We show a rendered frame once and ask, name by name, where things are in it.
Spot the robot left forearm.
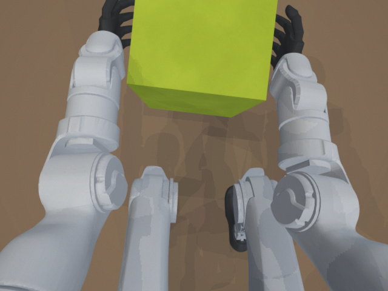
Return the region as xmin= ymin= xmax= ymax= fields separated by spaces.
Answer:
xmin=38 ymin=30 xmax=125 ymax=199

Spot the left robot hand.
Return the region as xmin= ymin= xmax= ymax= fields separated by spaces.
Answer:
xmin=98 ymin=0 xmax=135 ymax=49

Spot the carton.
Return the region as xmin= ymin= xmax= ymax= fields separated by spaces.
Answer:
xmin=127 ymin=0 xmax=278 ymax=118

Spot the robot right thigh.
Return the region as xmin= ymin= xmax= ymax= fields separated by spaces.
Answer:
xmin=233 ymin=175 xmax=304 ymax=291

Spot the robot left shin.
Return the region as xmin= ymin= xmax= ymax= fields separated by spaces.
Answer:
xmin=129 ymin=166 xmax=168 ymax=208

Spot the robot right upper arm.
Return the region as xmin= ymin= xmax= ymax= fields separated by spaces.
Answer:
xmin=270 ymin=171 xmax=388 ymax=291

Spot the robot right forearm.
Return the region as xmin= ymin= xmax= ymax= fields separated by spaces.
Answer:
xmin=269 ymin=53 xmax=352 ymax=187

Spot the robot left upper arm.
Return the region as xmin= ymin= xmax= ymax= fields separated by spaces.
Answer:
xmin=0 ymin=152 xmax=128 ymax=291

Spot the right robot hand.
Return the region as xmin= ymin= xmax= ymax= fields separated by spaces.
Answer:
xmin=270 ymin=5 xmax=304 ymax=70

